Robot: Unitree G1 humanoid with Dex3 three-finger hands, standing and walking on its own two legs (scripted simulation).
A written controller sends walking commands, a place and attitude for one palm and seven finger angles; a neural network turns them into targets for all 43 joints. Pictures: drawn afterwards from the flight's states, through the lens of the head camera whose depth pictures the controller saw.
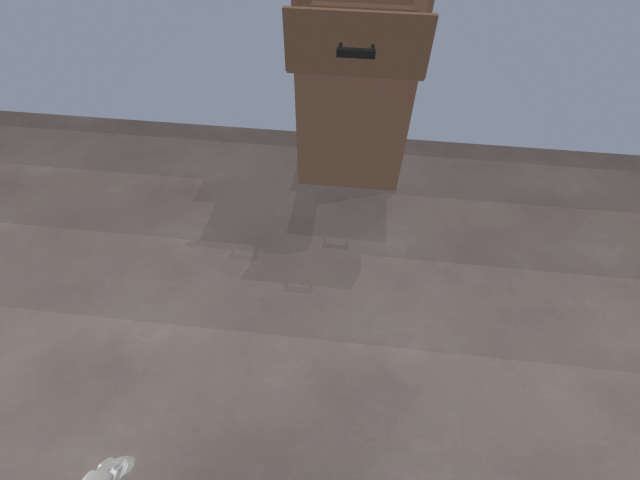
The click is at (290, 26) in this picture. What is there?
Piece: drawer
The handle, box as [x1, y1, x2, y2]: [336, 43, 375, 58]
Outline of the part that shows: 336,56 374,58 375,49 374,44 371,44 371,48 369,49 342,47 342,43 339,43 339,46 337,47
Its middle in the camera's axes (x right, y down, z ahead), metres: +0.10 -0.55 +1.12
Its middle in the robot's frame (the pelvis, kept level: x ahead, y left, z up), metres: +1.22 -0.04 +0.02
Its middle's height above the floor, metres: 0.79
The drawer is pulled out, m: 0.29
